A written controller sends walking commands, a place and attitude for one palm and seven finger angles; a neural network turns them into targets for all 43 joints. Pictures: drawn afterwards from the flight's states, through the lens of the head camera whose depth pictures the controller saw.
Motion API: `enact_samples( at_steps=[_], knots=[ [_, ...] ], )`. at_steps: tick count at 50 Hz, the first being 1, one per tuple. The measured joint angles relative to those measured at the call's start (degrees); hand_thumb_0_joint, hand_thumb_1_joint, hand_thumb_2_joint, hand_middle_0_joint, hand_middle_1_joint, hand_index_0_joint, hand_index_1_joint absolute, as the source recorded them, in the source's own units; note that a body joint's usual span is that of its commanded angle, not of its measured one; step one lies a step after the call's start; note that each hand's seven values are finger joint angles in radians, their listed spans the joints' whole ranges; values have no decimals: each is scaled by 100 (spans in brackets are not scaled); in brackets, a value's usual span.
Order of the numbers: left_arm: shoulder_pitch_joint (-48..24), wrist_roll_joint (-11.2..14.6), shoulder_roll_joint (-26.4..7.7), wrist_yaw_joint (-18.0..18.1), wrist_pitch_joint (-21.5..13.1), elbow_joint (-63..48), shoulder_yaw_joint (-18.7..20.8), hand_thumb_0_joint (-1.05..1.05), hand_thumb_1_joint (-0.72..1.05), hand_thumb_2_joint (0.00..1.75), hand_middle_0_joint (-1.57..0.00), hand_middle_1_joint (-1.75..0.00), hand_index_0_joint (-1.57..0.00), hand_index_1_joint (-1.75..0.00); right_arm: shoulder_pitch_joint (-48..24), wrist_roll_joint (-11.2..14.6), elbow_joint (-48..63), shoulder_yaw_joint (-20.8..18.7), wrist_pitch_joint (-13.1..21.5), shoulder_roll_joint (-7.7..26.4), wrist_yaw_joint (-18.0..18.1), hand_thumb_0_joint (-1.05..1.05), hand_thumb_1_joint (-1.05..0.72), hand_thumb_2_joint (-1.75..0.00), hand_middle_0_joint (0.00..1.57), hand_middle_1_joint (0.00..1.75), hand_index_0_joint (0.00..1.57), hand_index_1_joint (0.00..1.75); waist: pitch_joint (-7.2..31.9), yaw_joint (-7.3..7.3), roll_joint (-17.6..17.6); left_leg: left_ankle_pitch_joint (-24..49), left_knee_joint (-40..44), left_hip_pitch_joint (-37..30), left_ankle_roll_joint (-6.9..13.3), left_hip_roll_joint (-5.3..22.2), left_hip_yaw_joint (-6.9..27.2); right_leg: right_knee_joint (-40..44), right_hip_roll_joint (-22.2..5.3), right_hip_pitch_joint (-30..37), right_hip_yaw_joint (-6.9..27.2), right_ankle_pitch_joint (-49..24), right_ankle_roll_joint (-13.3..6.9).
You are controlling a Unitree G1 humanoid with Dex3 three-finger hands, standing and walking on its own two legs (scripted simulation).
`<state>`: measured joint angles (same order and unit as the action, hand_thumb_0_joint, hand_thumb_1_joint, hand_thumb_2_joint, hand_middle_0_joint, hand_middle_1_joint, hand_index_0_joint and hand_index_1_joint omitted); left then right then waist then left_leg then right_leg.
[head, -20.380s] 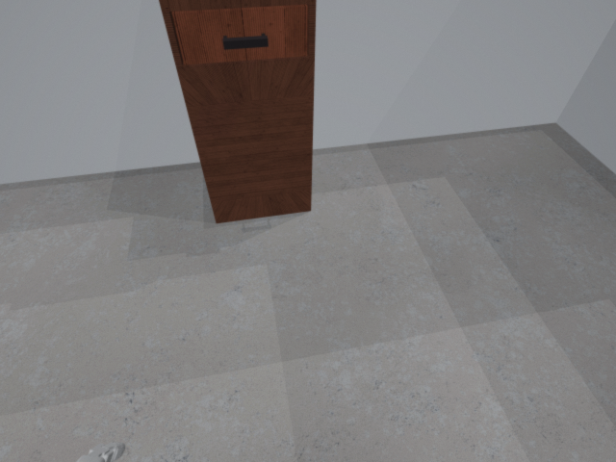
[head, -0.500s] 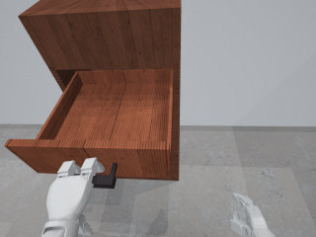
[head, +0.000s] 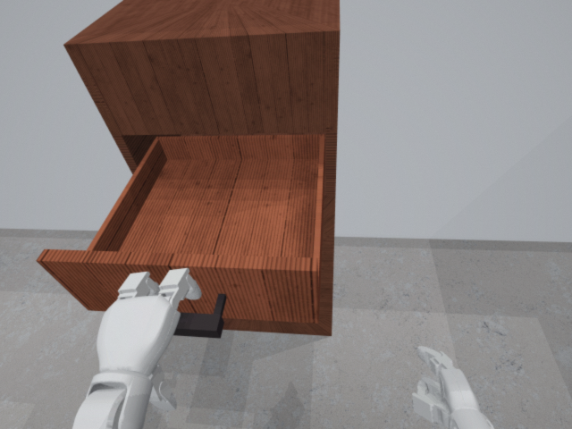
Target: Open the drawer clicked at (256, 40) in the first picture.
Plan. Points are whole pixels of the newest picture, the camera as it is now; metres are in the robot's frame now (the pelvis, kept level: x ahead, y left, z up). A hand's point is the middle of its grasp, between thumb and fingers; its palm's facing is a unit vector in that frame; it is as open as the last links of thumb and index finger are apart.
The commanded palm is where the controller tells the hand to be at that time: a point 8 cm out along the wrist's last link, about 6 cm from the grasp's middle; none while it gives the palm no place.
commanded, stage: lift the hand off the handle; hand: left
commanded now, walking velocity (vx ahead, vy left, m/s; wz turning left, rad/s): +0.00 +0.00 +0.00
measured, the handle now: (179, 310) +0.26 +0.20 +0.04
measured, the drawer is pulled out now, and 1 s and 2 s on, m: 0.30 0.29 0.29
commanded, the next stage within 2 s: draw the hand back to the body in 0.98 s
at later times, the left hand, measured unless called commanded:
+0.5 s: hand (147, 307) +0.22 +0.19 +0.13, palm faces +0.14 -0.15 -0.98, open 13.6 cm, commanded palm +0.18 +0.19 +0.19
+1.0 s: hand (116, 275) +0.22 +0.21 +0.19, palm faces +0.18 -0.15 -0.97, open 13.8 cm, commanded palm +0.18 +0.20 +0.24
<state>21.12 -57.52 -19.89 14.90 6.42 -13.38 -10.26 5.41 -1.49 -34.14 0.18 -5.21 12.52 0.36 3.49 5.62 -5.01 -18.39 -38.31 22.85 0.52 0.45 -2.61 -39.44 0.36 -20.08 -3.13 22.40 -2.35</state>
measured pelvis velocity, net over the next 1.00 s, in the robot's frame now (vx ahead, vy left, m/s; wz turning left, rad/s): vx -0.01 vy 0.00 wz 0.01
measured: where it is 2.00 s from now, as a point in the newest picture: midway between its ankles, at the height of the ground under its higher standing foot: outside the picture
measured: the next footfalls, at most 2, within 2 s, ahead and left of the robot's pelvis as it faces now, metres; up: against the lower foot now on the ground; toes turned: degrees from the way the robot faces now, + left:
none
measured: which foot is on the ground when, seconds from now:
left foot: down 0.00-1.00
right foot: down 0.00-1.00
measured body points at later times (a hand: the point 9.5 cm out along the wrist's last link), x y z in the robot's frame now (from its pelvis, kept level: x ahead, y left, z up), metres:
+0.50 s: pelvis +0.00 +0.00 +0.01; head +0.00 -0.05 +0.46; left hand +0.20 +0.20 +0.18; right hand +0.24 -0.18 -0.08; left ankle +0.02 +0.12 -0.72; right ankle -0.02 -0.09 -0.72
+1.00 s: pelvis -0.01 +0.00 +0.02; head -0.02 -0.06 +0.47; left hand +0.20 +0.21 +0.24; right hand +0.24 -0.18 -0.07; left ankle +0.02 +0.12 -0.72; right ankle -0.02 -0.09 -0.72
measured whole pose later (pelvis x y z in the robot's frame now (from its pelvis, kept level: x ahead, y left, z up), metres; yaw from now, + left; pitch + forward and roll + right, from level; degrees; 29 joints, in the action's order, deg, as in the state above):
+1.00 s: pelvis -0.01 +0.00 +0.02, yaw +0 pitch -3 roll +0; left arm 12.2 -47.1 -28.1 -3.3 12.8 -30.1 -2.9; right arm 1.3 1.8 -34.9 2.4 -7.3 15.3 -1.6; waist 0.1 6.4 -8.1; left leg -11.6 -25.0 10.1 0.6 0.1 -2.2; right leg -25.5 0.6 -7.1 -3.4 15.3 -1.9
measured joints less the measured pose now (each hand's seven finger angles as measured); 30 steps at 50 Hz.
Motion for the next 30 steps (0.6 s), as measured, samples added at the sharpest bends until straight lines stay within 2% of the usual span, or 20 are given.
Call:
enact_samples(
  at_steps=[15, 26, 30],
  knots=[
    [-69, 157, -176, -591, 209, -701, -79, 0, -49, 30, -35, -122, -38, -123, -155, 83, -32, 81, -96, 43, -83, 1, -91, -90, 20, 30, 20, 30, -139, 121, -113, 205, 521, -571, 19, -26, 6, 561, 0, 589, 0, -229, 32],
    [-306, 396, -355, -893, 307, -1186, 136, 0, -49, 30, -37, -123, -36, -122, -274, 149, -69, 161, -146, 61, -101, 1, -91, -90, 20, 30, 20, 30, -214, 151, -208, 398, 900, -904, 15, -32, 28, 969, 13, 939, -17, -434, 38],
    [-492, 460, -390, -1059, 495, -1330, 228, 0, -49, 30, -35, -121, -34, -121, -345, 202, -104, 198, -229, 93, -140, 1, -91, -90, 20, 30, 20, 30, -226, 134, -229, 478, 1049, -1029, 14, -39, 21, 1094, 11, 1049, -9, -505, 42]
  ],
)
